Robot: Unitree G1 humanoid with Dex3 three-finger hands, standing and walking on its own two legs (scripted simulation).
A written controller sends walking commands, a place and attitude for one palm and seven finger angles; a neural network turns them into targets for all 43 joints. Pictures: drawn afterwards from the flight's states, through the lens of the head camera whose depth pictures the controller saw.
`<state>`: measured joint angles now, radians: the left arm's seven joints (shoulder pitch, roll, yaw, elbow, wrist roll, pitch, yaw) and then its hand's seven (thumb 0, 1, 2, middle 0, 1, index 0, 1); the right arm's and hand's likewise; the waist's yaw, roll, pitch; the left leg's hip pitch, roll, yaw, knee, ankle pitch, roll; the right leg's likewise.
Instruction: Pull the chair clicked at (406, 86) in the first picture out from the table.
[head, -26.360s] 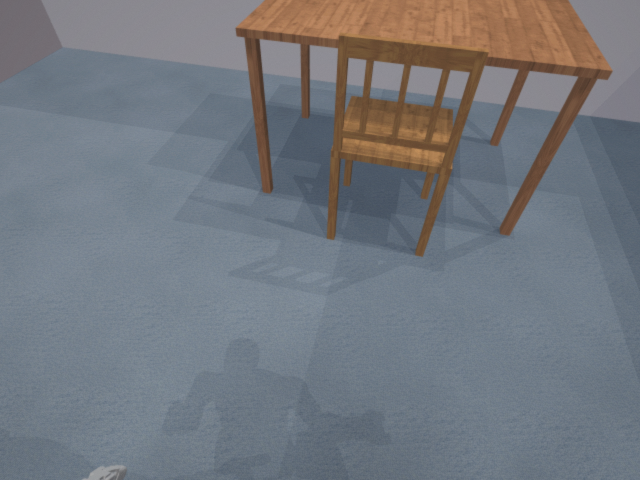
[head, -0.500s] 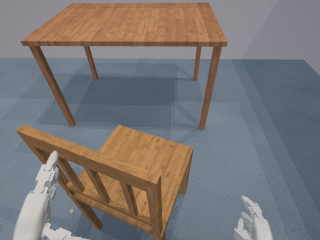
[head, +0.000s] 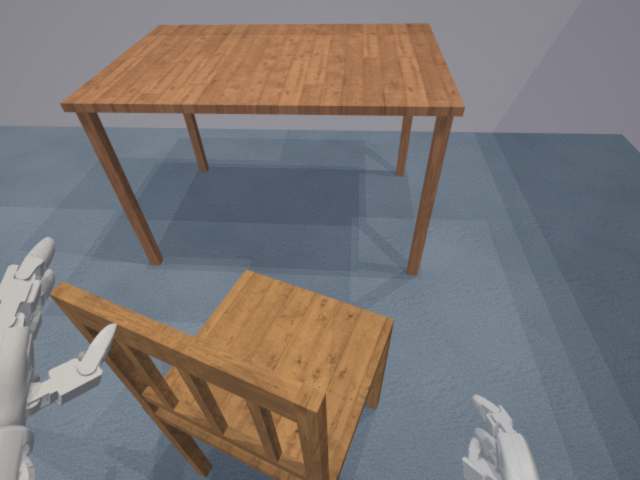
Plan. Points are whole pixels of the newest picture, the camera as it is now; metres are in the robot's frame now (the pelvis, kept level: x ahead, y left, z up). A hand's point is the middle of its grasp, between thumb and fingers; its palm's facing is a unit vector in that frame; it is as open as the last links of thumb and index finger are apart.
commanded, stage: draw the hand back to the body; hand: left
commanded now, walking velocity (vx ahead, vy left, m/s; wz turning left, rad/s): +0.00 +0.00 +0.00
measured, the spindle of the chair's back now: (204, 399) +0.25 +0.22 -0.11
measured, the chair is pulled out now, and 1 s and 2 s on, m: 0.64 0.64 0.64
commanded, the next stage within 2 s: step back with the hand held close in 0.44 s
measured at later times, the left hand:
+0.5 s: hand (75, 337) +0.19 +0.26 +0.17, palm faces +0.45 -0.78 -0.43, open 7.5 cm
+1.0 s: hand (52, 376) +0.15 +0.26 +0.16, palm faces +0.37 -0.75 -0.54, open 7.5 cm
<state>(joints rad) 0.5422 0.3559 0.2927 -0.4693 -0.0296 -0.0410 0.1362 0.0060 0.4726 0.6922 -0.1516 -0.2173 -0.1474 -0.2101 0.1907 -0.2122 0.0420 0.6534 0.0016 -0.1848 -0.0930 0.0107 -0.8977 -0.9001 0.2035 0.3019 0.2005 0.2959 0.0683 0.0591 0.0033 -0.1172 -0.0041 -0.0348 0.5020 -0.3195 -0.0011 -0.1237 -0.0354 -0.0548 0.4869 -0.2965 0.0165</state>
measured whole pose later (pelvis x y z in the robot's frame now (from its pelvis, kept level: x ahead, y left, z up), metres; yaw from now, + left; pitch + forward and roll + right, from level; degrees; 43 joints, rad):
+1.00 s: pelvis -0.05 +0.00 +0.00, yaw +0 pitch +0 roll +0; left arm 0.57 0.43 0.40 -0.49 -0.04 -0.14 0.13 0.02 0.88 0.89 -0.21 -0.30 -0.21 -0.30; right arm 0.17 -0.22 0.01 0.60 0.01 -0.05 -0.11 0.01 -0.90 -0.90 0.20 0.30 0.20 0.30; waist 0.02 0.03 0.04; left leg -0.25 -0.02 -0.02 0.46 -0.21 0.00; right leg -0.27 -0.05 -0.04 0.48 -0.20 0.02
